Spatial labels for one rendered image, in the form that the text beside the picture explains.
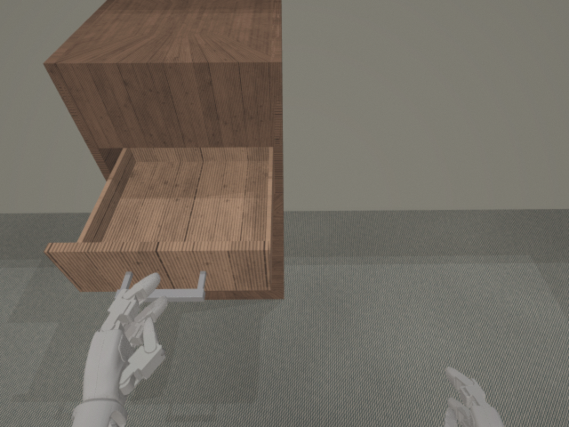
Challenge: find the cabinet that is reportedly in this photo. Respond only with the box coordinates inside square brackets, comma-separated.
[43, 0, 285, 300]

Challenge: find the handle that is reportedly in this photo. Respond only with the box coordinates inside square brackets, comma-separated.
[115, 271, 206, 302]

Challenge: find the left robot hand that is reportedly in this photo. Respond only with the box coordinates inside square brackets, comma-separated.
[83, 272, 168, 406]

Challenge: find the right robot hand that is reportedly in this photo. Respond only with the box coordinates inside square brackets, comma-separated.
[441, 367, 504, 427]

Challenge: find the drawer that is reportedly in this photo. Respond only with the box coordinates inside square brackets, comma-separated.
[44, 147, 274, 292]

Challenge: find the robot left forearm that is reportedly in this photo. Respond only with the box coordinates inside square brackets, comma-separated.
[71, 399, 128, 427]

